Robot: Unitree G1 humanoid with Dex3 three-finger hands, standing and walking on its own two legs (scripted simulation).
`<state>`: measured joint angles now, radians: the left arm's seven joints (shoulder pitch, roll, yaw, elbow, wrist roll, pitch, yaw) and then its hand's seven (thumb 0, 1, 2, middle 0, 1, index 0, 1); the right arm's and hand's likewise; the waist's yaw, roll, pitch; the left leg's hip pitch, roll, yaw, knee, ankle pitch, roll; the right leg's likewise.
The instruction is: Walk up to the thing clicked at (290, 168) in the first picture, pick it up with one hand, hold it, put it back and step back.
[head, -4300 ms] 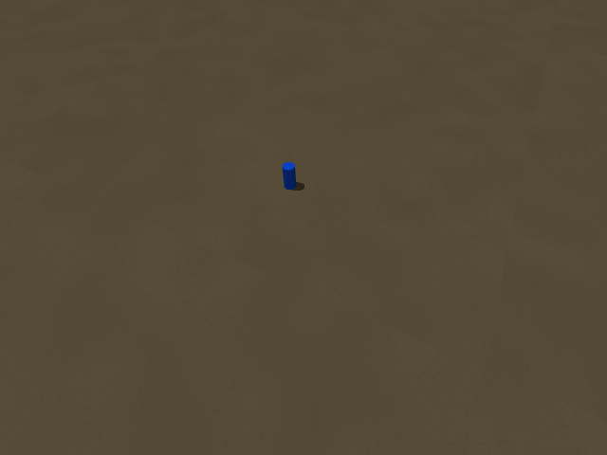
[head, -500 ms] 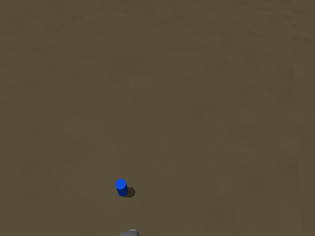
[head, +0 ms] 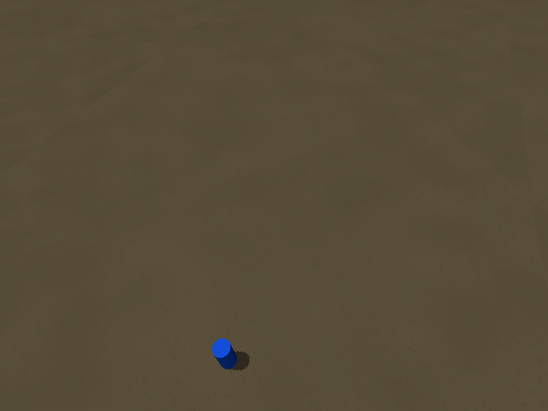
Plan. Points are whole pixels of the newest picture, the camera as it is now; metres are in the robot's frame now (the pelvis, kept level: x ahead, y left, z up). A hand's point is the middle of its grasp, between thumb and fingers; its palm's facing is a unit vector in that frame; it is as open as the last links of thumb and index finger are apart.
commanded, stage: walk up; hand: left
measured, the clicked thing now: (225, 354) +0.43 +0.27 -0.70
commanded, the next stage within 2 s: stand in 1.28 s
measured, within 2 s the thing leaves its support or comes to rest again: neither
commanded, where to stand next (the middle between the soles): +0.07 +0.01 m, yaw +2 degrees
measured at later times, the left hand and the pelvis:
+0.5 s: hand out of the picture +0.12 +0.25 -0.14, palm faces -0.01 -0.95 -0.32, open 7.3 cm; pelvis +0.03 +0.00 +0.02, yaw +1 degrees
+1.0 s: hand out of the picture +0.09 +0.26 -0.14, palm faces +0.03 -0.94 -0.33, open 7.4 cm; pelvis +0.03 +0.00 +0.02, yaw +2 degrees
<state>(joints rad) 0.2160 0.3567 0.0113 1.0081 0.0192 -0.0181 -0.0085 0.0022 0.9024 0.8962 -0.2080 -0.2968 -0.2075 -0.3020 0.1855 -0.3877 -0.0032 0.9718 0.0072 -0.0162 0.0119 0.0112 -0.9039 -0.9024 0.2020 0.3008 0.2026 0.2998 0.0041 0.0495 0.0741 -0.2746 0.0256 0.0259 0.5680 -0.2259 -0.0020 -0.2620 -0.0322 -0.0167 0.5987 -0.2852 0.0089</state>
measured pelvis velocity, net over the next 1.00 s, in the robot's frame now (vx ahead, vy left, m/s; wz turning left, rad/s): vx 0.03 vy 0.00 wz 0.03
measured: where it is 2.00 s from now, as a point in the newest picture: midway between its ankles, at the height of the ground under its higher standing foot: outside the picture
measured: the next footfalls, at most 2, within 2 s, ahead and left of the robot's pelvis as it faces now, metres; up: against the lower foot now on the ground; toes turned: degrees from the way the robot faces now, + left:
none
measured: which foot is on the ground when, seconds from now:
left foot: down 0.00-1.00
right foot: down 0.00-1.00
